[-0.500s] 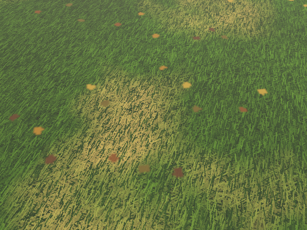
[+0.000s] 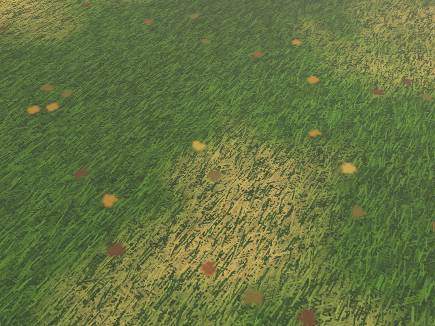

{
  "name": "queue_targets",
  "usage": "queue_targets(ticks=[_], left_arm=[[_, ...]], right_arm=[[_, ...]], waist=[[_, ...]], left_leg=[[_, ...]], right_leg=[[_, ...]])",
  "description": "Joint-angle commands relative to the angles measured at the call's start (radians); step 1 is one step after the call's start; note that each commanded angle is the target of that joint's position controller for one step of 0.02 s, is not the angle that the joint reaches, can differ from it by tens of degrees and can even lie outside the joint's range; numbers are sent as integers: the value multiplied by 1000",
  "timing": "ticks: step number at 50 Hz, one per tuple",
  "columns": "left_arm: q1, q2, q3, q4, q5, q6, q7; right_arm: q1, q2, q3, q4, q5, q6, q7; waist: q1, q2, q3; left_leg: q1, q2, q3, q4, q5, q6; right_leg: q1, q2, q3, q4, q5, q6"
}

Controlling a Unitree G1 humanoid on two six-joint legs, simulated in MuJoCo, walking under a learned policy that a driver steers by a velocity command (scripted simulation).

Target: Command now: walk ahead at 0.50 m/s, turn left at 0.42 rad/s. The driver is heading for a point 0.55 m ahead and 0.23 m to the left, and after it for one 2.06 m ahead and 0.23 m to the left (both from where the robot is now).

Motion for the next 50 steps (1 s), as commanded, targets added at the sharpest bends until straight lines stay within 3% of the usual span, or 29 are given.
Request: queue_targets(ticks=[1,3,4,5,7,8,10,11,12,13,14,15,16,17,20,22,25,28,29,30,31,32,33,36,39,45,48,49,50], left_arm=[[160,108,-6,25,6,0,-15],[117,100,-21,26,-10,-8,-50],[22,213,46,0,-140,3,-13],[40,217,43,2,-138,13,-3],[96,162,48,14,-117,37,5],[50,177,62,11,-110,48,5],[3,148,63,1,-102,37,-18],[-15,123,70,-19,-90,23,-28],[93,92,43,-79,-102,3,-49],[14,178,60,-150,-104,-14,-48],[-70,201,66,-214,-117,-20,-40],[-87,153,58,-240,-144,-30,-23],[-151,184,69,-242,-130,-16,-1],[-176,182,79,-240,-104,16,9],[-208,185,92,-254,-55,34,18],[-330,163,84,-283,-66,25,9],[-436,170,88,-331,-88,29,-1],[-405,225,116,-347,-73,18,-15],[-334,260,129,-341,-64,14,-12],[-204,322,146,-333,-40,21,-8],[-146,344,155,-323,-57,30,-20],[-208,299,146,-356,-70,37,-18],[-261,261,134,-368,-69,54,-9],[-431,235,126,-376,-62,91,-5],[-468,274,138,-377,-60,87,-9],[-421,326,159,-328,-105,87,-15],[-410,292,141,-294,-114,98,-30],[-403,248,123,-281,-110,99,-37],[-401,176,96,-283,-86,92,-47]], right_arm=[[-141,-32,3,-80,21,10,3],[-163,-63,1,-104,-1,38,-3],[-297,-59,-16,-152,208,45,-4],[-317,-37,-2,-161,220,49,2],[-322,-9,4,-158,173,53,25],[-208,-14,-4,-122,167,61,29],[135,-108,-59,-8,130,73,16],[288,-165,-77,46,119,89,-3],[279,-208,-69,12,107,69,-21],[265,-204,-77,-24,118,80,-38],[270,-220,-79,-20,119,91,-50],[209,-247,-84,-16,116,82,-69],[96,-193,-69,-71,109,71,-77],[-18,-159,-50,-105,105,66,-83],[-63,-177,-63,-151,95,46,-97],[-7,-188,-74,-134,120,50,-117],[81,-172,-78,-118,130,71,-125],[82,-135,-76,-142,140,85,-129],[75,-99,-69,-159,133,82,-129],[160,-38,-56,-177,122,72,-126],[212,-95,-53,-215,131,61,-114],[193,-174,-79,-206,129,68,-109],[105,-196,-90,-221,127,90,-114],[93,-149,-94,-233,133,150,-116],[91,-108,-82,-239,124,155,-107],[6,-140,-88,-266,115,142,-72],[46,-90,-76,-240,99,132,-73],[92,-84,-75,-220,90,127,-75],[121,-136,-81,-221,84,118,-86]], waist=[[16,-106,163],[-25,-90,248],[12,-21,269],[18,-4,261],[49,-34,241],[-5,-98,202],[-178,-28,7],[-238,139,-8],[-178,193,-196],[-225,180,-314],[-212,89,-295],[-139,-20,-256],[-98,-71,-127],[-33,-119,14],[-13,-39,39],[-61,20,17],[-103,59,22],[-60,55,-6],[-28,21,-39],[-28,-182,-168],[-26,-414,-325],[-29,-301,-279],[-26,-231,-182],[-113,-189,-13],[-128,-194,-17],[-95,-205,-51],[-117,-156,-14],[-135,-136,-32],[-127,-9,-60]], left_leg=[[181,-13,93,-215,176,4],[192,6,60,-218,79,20],[165,-73,2,-212,51,33],[94,-78,9,-259,46,29],[94,-54,35,-388,29,30],[207,-11,13,-460,28,47],[739,-124,178,-515,137,89],[1062,4,14,-421,384,182],[1368,171,-192,-110,523,304],[1378,204,-290,-171,352,378],[1297,227,-400,-303,22,406],[1112,289,-555,-453,-554,377],[908,297,-635,-505,-619,369],[614,252,-534,-550,-450,340],[263,57,-278,-537,-292,271],[231,-22,-192,-519,-323,227],[363,-16,-253,-446,-282,202],[448,-55,-325,-304,-388,120],[372,-112,-280,-170,-462,68],[132,-224,-163,134,-834,-12],[4,-246,-132,367,-1094,-47],[-64,-178,-143,487,-1034,-73],[-98,-142,-93,527,-948,-90],[77,-80,-12,400,-810,-106],[194,-80,42,242,-727,-97],[338,-63,88,-55,-675,-24],[501,-115,122,-337,-626,13],[629,-124,106,-438,-579,27],[774,27,-88,-497,-386,57]], right_leg=[[-196,-222,193,-210,218,-135],[-179,-288,255,-227,215,-147],[-184,-259,234,-131,246,-120],[-57,-265,201,-59,306,-101],[87,-265,157,66,410,-72],[95,-281,158,180,479,-63],[-63,-189,35,619,736,-34],[-424,-76,-17,1135,23,32],[-709,-103,160,1191,-176,34],[-774,-134,219,1165,-155,48],[-844,-124,210,1187,-133,68],[-861,-146,262,925,168,58],[-846,-162,259,859,226,79],[-728,-180,266,670,309,125],[-345,-178,240,235,426,170],[-190,-113,202,5,612,159],[-183,-42,207,-156,611,139],[-58,-23,212,-316,630,81],[89,-103,250,-318,806,44],[410,-353,455,-254,1142,-82],[543,-536,769,-328,1070,-228],[488,-504,768,-363,870,-223],[399,-445,635,-377,772,-184],[21,-311,371,-472,649,-120],[-50,-308,252,-510,730,-139],[-8,-365,228,-588,261,-121],[-28,-315,184,-489,363,-102],[-63,-274,153,-421,415,-63],[-157,-198,74,-244,367,21]])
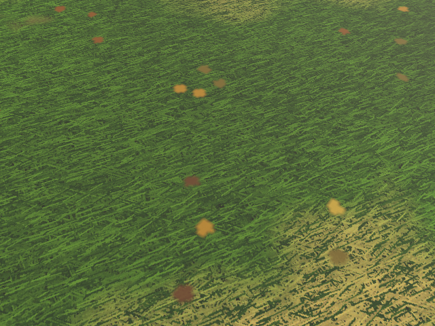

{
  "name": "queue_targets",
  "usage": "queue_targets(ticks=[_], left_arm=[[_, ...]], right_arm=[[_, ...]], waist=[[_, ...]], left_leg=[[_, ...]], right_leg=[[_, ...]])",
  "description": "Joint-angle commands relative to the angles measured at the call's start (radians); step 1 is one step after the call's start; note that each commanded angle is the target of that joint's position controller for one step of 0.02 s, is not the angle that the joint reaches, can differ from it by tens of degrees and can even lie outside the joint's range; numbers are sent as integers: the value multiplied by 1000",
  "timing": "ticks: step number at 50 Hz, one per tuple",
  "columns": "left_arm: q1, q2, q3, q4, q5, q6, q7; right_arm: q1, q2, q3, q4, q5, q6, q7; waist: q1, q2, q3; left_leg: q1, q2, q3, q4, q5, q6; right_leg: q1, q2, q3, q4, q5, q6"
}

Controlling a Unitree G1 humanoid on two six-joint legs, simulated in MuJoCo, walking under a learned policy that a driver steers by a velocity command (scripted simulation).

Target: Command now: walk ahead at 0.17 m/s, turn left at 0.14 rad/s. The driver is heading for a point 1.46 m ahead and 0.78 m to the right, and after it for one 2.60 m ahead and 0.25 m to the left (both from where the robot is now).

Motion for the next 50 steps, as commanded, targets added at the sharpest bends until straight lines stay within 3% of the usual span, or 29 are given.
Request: queue_targets(ticks=[1,2,3,5,6,8,11,17,19,21,22,23,24,25,26,27,28,29,31,36,40,46,48,49,50], left_arm=[[-48,-31,-39,-86,44,-23,-26],[-75,47,-23,-80,32,-17,-20],[-74,98,-7,-75,11,-7,-17],[-44,117,7,-43,8,13,-2],[-25,108,10,-30,7,22,4],[-4,85,9,-23,2,29,11],[-58,55,1,-60,-2,37,10],[-96,55,-2,-121,-6,55,-16],[-89,60,2,-135,-7,57,-29],[-43,61,9,-130,-7,55,-42],[0,81,20,-118,-1,52,-38],[53,172,50,-117,3,47,-23],[86,292,70,-135,26,37,-15],[129,237,50,-141,48,20,-23],[70,219,43,-147,41,4,-25],[14,193,39,-152,18,2,-20],[-25,167,31,-159,-1,9,-12],[-49,158,26,-168,-7,17,-5],[-53,168,28,-179,3,25,1],[-33,185,34,-185,2,37,21],[-46,189,35,-199,7,50,30],[-57,189,32,-218,5,63,23],[-82,185,29,-230,-7,71,26],[-85,170,24,-237,-15,73,31],[-51,125,12,-241,-6,72,30]], right_arm=[[72,-147,-20,-40,-22,-21,-20],[80,-115,-16,-41,-37,-29,-20],[62,-106,-11,-35,-37,-41,-20],[24,-109,-12,-22,-20,-54,-24],[-4,-88,-5,-18,-18,-60,-31],[-36,-86,-8,-15,-19,-63,-44],[-22,-102,-21,0,-9,-47,-61],[-41,-135,-39,3,2,-19,-68],[-48,-149,-43,5,13,-16,-68],[-67,-157,-44,10,28,-12,-69],[-34,-145,-42,26,28,-14,-66],[-6,-115,-37,25,4,-18,-60],[-63,-61,-13,-45,-37,-30,-55],[-108,-98,-21,-38,-16,-37,-46],[-123,-120,-27,-37,9,-36,-42],[-117,-128,-31,-18,7,-33,-47],[-111,-138,-35,-9,-5,-27,-56],[-95,-140,-38,-5,-8,-22,-59],[-64,-115,-33,8,-3,-18,-55],[-98,-98,-26,1,-2,-21,-60],[-127,-99,-25,-11,3,-33,-52],[-107,-113,-28,-15,12,-67,-26],[-53,-113,-31,-1,13,-77,-14],[-16,-133,-39,9,11,-79,-14],[11,-195,-54,7,-5,-74,-19]], waist=[[-11,254,-83],[-65,230,-91],[-60,202,-68],[-48,163,-47],[-29,143,-36],[-12,126,-33],[-36,116,-34],[-51,140,-39],[-45,148,-42],[-10,139,-56],[3,100,-76],[5,-71,-121],[2,-319,-158],[59,-178,-260],[38,-122,-190],[9,-59,-134],[-9,-37,-103],[-32,-50,-99],[-46,-70,-106],[-22,-101,-87],[-7,-127,-52],[-6,-154,-75],[-47,-146,-81],[-63,-123,-88],[-47,20,-115]], left_leg=[[366,285,-361,-202,346,164],[285,331,-375,-223,335,241],[278,312,-337,-228,350,242],[273,281,-253,-230,365,194],[241,269,-203,-225,438,174],[226,246,-114,-212,553,160],[270,261,-69,-198,588,170],[286,313,-36,-168,546,169],[287,320,-25,-134,531,147],[265,299,17,-52,484,97],[224,257,63,43,428,50],[56,169,142,277,229,-36],[-292,-11,116,588,-411,-124],[-337,-26,-79,734,-496,-118],[-375,-3,-105,770,-423,-105],[-389,16,-109,736,-335,-99],[-384,29,-114,689,-263,-102],[-330,28,-114,660,-216,-104],[-285,1,-104,616,-155,-115],[-262,-14,-125,416,-95,-139],[-213,-26,-140,293,-89,-139],[-95,-57,-142,111,-138,-108],[23,-63,-119,-76,-31,-84],[137,-25,-129,-165,94,-68],[274,146,-261,-185,225,-1]], right_leg=[[-271,31,37,171,-234,17],[-256,10,128,286,-330,34],[-278,11,159,371,-331,36],[-307,16,206,455,-283,36],[-279,17,236,463,-231,36],[-251,41,217,468,-149,43],[-264,43,180,409,-126,49],[-212,47,124,281,-143,15],[-169,59,102,216,-133,-12],[-59,92,65,60,-26,-52],[52,118,71,-40,97,-81],[250,12,254,-80,473,-143],[430,-258,671,-88,858,-365],[448,-307,708,-119,803,-447],[405,-257,607,-117,748,-407],[353,-193,529,-114,655,-343],[306,-158,496,-121,590,-301],[252,-126,472,-133,564,-281],[223,-96,457,-147,541,-270],[200,-70,504,-166,316,-256],[141,-46,571,-176,123,-245],[170,-30,680,-104,266,-243],[151,6,680,-56,318,-211],[92,37,665,-28,249,-175],[-32,111,574,123,-2,-117]])
Keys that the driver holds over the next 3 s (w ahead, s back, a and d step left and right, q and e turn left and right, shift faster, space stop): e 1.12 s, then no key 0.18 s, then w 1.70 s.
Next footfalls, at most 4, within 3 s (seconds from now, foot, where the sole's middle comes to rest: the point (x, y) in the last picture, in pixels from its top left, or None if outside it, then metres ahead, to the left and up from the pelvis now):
0.46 right None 0.09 -0.13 -0.77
1.00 left None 0.19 0.06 -0.77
1.38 right None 0.02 -0.15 -0.77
1.82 left None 0.38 -0.11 -0.77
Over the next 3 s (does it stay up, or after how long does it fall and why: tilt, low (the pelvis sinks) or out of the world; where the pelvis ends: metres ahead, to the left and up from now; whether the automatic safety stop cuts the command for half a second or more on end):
stays up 0.73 -0.50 0.00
